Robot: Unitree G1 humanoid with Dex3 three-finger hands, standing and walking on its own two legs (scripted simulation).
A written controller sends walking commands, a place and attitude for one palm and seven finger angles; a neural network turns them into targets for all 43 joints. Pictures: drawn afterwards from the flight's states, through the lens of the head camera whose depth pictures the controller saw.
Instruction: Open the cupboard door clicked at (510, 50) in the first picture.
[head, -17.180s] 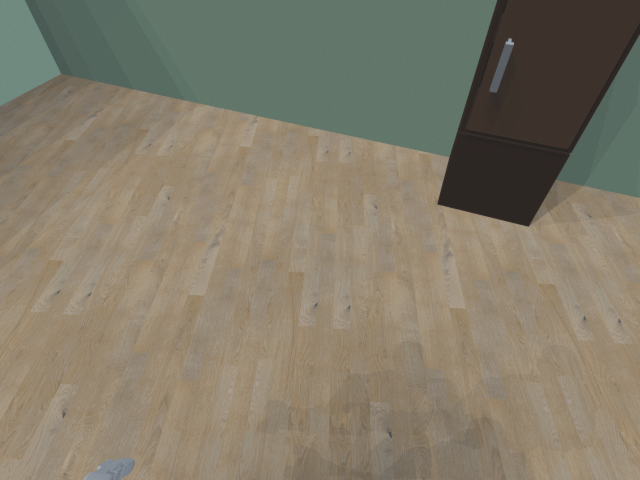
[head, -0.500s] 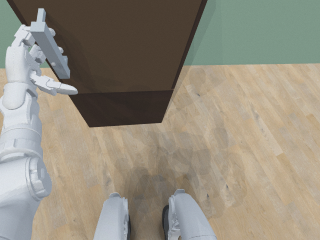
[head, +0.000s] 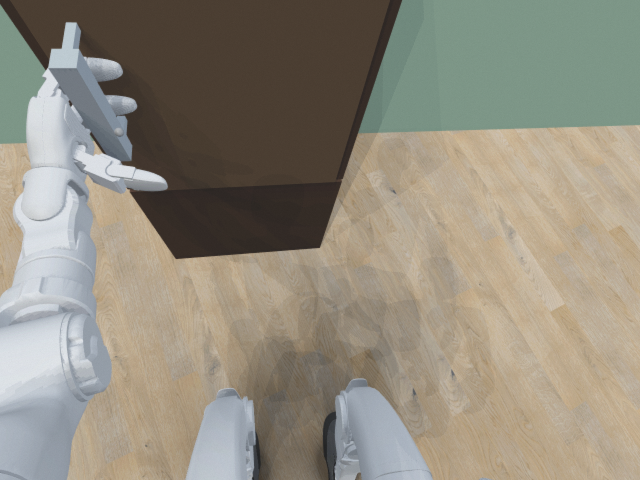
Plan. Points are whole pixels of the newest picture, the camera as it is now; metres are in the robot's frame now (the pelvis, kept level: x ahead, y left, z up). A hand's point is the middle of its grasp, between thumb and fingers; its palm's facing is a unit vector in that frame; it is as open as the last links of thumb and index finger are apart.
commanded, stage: slide the fingers in behind the handle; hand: left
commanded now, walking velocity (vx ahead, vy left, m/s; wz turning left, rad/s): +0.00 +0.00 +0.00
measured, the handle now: (99, 99) +0.56 +0.23 +0.04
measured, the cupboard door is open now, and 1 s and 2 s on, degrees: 0 0 35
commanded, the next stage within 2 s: close the thumb around the handle in 0.16 s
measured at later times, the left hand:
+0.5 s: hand (119, 131) +0.51 +0.20 +0.04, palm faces +0.05 -1.00 -0.01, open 12.3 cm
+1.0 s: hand (119, 130) +0.51 +0.20 +0.04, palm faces +0.06 -1.00 -0.01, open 5.7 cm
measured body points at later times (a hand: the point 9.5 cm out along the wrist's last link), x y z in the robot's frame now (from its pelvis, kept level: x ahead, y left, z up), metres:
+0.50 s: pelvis +0.00 +0.00 +0.00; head +0.17 +0.03 +0.42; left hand +0.50 +0.26 +0.04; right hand +0.03 -0.26 -0.11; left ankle +0.02 +0.10 -0.62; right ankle +0.03 -0.12 -0.62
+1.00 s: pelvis +0.01 +0.01 +0.00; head +0.17 +0.04 +0.42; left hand +0.50 +0.26 +0.04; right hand +0.03 -0.26 -0.11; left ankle +0.02 +0.10 -0.62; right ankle +0.03 -0.12 -0.62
